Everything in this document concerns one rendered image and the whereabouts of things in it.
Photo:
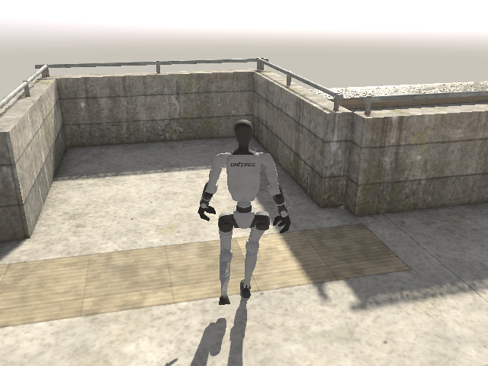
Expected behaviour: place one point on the robot right forearm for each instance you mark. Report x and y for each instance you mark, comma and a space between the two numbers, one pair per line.
280, 203

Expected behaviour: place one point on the left robot upper arm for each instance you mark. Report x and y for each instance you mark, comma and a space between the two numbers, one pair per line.
215, 171

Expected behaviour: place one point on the left robot hand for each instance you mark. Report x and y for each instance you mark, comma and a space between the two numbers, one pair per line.
209, 210

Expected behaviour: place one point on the robot right shin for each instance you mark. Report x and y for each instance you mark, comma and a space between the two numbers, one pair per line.
250, 263

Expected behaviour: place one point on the right robot hand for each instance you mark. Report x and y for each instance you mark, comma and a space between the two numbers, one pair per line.
285, 220

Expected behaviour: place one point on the robot left forearm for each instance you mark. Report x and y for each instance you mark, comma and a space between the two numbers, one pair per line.
206, 197

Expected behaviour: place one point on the right robot upper arm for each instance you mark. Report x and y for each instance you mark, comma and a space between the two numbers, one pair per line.
271, 172

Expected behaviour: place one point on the robot right foot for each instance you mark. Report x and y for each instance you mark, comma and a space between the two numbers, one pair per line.
245, 291

